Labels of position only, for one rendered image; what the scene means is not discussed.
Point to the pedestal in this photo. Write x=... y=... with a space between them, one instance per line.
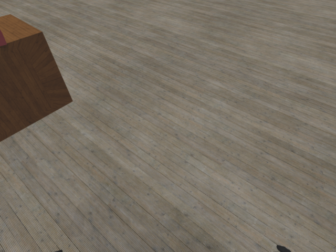
x=31 y=85

